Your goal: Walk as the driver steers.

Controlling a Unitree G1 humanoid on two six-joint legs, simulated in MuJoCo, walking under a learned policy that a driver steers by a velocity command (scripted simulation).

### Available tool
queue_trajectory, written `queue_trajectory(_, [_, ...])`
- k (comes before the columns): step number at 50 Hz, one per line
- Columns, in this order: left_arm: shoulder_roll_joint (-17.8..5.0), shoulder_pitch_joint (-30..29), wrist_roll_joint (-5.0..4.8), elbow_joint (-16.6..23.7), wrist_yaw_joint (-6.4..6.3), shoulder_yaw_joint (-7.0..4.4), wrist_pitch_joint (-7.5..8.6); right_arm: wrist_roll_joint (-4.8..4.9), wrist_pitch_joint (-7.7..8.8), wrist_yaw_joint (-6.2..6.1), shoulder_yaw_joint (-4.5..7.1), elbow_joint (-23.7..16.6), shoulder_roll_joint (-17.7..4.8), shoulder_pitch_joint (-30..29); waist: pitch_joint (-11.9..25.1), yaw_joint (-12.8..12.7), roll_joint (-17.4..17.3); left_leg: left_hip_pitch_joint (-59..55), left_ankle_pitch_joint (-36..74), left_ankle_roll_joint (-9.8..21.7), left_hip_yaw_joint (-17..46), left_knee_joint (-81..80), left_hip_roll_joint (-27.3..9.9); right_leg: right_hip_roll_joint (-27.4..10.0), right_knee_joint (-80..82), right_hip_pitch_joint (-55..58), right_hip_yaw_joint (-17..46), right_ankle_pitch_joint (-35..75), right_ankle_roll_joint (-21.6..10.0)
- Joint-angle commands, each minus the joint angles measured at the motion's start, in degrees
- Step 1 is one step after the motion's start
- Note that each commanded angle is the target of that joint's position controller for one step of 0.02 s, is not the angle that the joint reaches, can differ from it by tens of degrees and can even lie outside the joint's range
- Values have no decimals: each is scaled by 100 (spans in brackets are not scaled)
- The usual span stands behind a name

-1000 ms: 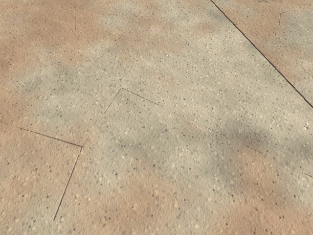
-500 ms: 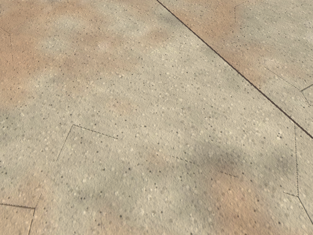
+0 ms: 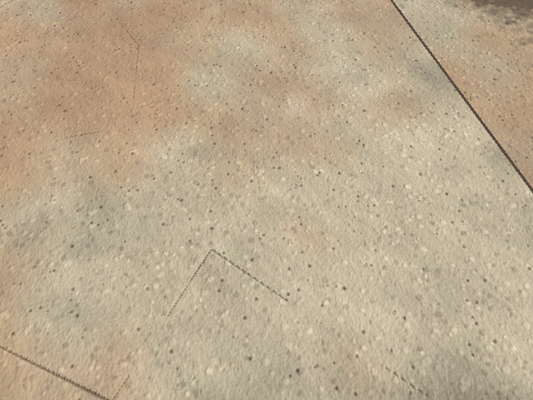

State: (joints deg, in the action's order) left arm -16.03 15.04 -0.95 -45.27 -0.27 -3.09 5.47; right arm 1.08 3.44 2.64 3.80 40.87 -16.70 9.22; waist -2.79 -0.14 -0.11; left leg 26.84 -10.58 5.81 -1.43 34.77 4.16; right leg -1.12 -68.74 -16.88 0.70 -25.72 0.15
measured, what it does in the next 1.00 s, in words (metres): walks ahead, turning left: right foot, then left foot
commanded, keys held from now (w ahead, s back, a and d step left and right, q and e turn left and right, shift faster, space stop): w+q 0.12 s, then q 0.88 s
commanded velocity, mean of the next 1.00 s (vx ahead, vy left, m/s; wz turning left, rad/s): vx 0.18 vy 0.00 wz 0.58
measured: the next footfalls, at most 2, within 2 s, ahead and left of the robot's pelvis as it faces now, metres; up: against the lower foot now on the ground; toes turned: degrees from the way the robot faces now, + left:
right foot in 0.38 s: +0.39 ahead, -0.09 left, +0.00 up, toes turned +18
left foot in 0.82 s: +0.23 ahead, +0.12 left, +0.00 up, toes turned +32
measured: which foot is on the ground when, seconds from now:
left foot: down 0.00-0.38, up 0.40-0.80, down 0.82-1.00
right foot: up 0.00-0.36, down 0.38-0.82, up 0.84-1.00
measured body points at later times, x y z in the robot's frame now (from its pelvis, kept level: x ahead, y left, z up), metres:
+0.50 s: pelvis +0.23 -0.03 +0.01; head +0.27 -0.03 +0.46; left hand +0.35 +0.27 -0.07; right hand +0.42 -0.27 -0.10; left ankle +0.11 +0.07 -0.63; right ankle +0.36 -0.10 -0.72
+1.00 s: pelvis +0.24 +0.02 +0.02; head +0.25 +0.07 +0.47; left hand +0.20 +0.35 -0.10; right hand +0.52 -0.14 -0.05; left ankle +0.20 +0.10 -0.72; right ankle +0.33 -0.11 -0.64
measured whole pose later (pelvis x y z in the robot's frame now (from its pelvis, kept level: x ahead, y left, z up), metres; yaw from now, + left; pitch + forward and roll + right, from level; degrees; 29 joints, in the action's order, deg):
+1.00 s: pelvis +0.24 +0.02 +0.02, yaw +36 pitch +2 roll -3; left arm -18.8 5.3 0.5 -43.0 -1.9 -5.4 -1.1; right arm -0.2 -1.6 -1.1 3.7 34.1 -17.0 13.5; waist -2.3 0.5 2.1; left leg 17.8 -12.6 2.5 3.8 28.3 1.1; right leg -0.2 -62.8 -32.8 1.0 -22.2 3.5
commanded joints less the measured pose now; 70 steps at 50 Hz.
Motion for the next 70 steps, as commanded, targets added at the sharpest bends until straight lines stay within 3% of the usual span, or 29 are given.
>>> queue_trajectory(1, [-752,-462,104,723,-15,-156,292,-18,62,-74,184,-301,-640,604,820,196,83,-2569,772,1141,2652,-1811,-1618,-446,-77,-2405,476,536,-92])
queue_trajectory(5, [-560,-270,199,752,-40,-154,48,-63,81,-176,196,-422,-724,482,568,-97,-169,-1481,1828,1188,2012,-2141,-1299,-490,785,-1880,320,981,198])
queue_trajectory(10, [-298,-1195,218,969,-41,-45,45,3,-81,-361,265,-302,-899,747,469,190,-443,-1054,2948,631,1275,-1662,-698,63,2888,-1339,76,2619,392])
queue_trajectory(14, [-456,-1576,122,1073,55,-100,53,43,-274,-448,274,-235,-856,988,637,327,-629,-1502,2287,387,1911,-1137,-812,395,3809,-1029,252,2831,324])
queue_trajectory(17, [-678,-1154,157,983,82,-211,130,18,-328,-503,270,-411,-771,638,747,11,-778,-1904,2131,183,2441,-386,-825,334,4404,-595,407,2712,64])
queue_trajectory(18, [-780,-814,226,929,53,-247,173,11,-315,-493,231,-519,-648,484,987,-189,-671,-1761,2003,-19,2315,229,-546,78,4751,137,434,3455,-129])
queue_trajectory(19, [-1111,-305,344,930,-9,-303,171,-92,-285,-480,116,-704,-320,499,1728,-317,68,-1012,441,-295,1839,1683,-134,-1062,4405,1623,1327,5282,-548])
queue_trajectory(20, [-1201,-162,451,869,-15,-295,69,-30,-263,-451,41,-696,-130,1661,2451,196,1680,502,-3262,-614,1369,3110,590,-2555,4277,3159,3281,6603,-1765])
queue_trajectory(21, [-913,-292,218,929,-10,-277,-27,-18,-305,-411,151,-460,-801,2033,2546,207,1321,762,-2962,-792,1374,3920,9,-2698,4353,2856,3685,5186,-1903])
queue_trajectory(22, [-550,-532,166,1064,-54,-174,-112,24,-411,-414,263,-466,-1113,1431,1855,-8,816,1009,-2480,-960,1147,4211,-171,-2230,4447,2328,2763,4354,-1628])
queue_trajectory(23, [-439,-741,190,1076,-73,-115,-216,23,-521,-449,287,-523,-1088,1058,1450,-9,468,1058,-2120,-1038,949,4135,-315,-1849,4618,1743,2156,3623,-1386])
queue_trajectory(25, [-531,-1052,230,1040,-101,-106,-330,31,-681,-472,273,-641,-863,850,788,126,601,734,-1703,-1075,698,3815,-497,-1384,5028,561,1396,2959,-1243])
queue_trajectory(29, [-676,-1051,246,895,-134,-186,-353,-17,-692,-477,177,-767,-477,755,845,88,811,386,-1359,-1070,374,2847,-608,-1371,5302,457,688,3232,-1436])
queue_trajectory(37, [-1011,-1093,107,706,-92,-315,-503,-30,-703,-286,182,-1002,-578,297,882,-42,874,-475,-936,-732,-2,1033,-737,-1692,5264,587,142,2412,-1328])
queue_trajectory(40, [-979,-1071,-26,580,-88,-318,-561,-51,-694,-228,250,-879,-589,668,900,193,755,-1337,-261,-378,-250,-384,-470,-1551,4624,436,-204,2091,-859])
queue_trajectory(41, [-787,-805,-20,445,-74,-282,-588,-77,-684,-264,329,-830,-788,873,790,211,322,-1828,295,-139,171,-999,-575,-1276,3983,-32,-525,1538,-425])
queue_trajectory(42, [-410,-696,211,561,-27,-176,-593,-102,-666,-375,477,-928,-1445,979,715,2,-1430,-2567,2016,462,2200,-1363,-2029,-491,2175,-1473,-1173,-248,215])
queue_trajectory(43, [-592,-1262,244,858,-90,-227,-556,-264,-567,-350,495,-1095,-1707,854,654,275,-1704,-2055,2167,1423,3236,-1623,-2667,124,996,-2315,-351,-1241,375])
queue_trajectory(44, [-780,-1476,160,862,-123,-295,-555,-322,-443,-318,432,-1081,-1455,739,669,328,-1121,-1911,1742,1331,2853,-1718,-2398,19,422,-2348,113,-908,298])
queue_trajectory(46, [-792,-1177,134,640,-191,-352,-594,-146,-354,-345,329,-1114,-1094,187,648,10,-702,-1868,1355,706,2158,-1567,-1834,-105,400,-2324,281,-6,241])
queue_trajectory(48, [-771,-1056,180,598,-196,-363,-595,-90,-383,-400,238,-1163,-931,29,783,-90,-790,-1728,1946,639,1939,-1469,-1628,0,216,-2008,239,406,345])
queue_trajectory(58, [-579,-1297,44,678,-32,-248,-487,-88,-531,-456,331,-1194,-1126,207,831,152,-948,-1776,1434,749,2685,-1239,-1434,323,2539,-1051,385,409,410])
queue_trajectory(63, [-624,-873,31,604,76,-294,-378,46,-592,-425,333,-1251,-1080,-110,911,-94,-951,-1729,1619,503,3115,-889,-1139,401,4252,-83,335,1021,189])
queue_trajectory(64, [-706,-665,66,534,72,-335,-368,78,-601,-447,315,-1266,-1006,-146,945,-178,-832,-1408,1138,275,2993,-714,-937,200,4814,501,356,1725,74])
queue_trajectory(65, [-1048,-497,155,547,38,-417,-393,20,-598,-453,249,-1272,-750,58,1098,-83,-75,-691,-224,-50,2497,92,-522,-776,4956,1255,1129,2164,-292])
queue_trajectory(66, [-1500,-643,265,539,22,-491,-458,31,-556,-444,239,-1374,-662,313,764,227,1569,605,-2344,-434,1251,1122,490,-1893,5117,1399,2474,3376,-1207])
queue_trajectory(67, [-1194,-744,319,664,4,-434,-422,-85,-497,-450,399,-1293,-1183,306,709,62,1350,794,-2658,-734,1157,2555,102,-2412,5179,1033,2840,3514,-1766])
queue_trajectory(68, [-880,-1054,274,771,-45,-333,-413,-36,-511,-426,497,-1156,-1384,363,610,174,924,758,-2239,-815,1163,3120,-54,-2081,5109,861,2248,3331,-1599])
queue_trajectory(70, [-647,-1352,127,836,-111,-261,-440,-35,-625,-441,472,-966,-1125,477,413,209,721,929,-1575,-993,1031,3592,-111,-1442,5010,876,1348,2961,-1162])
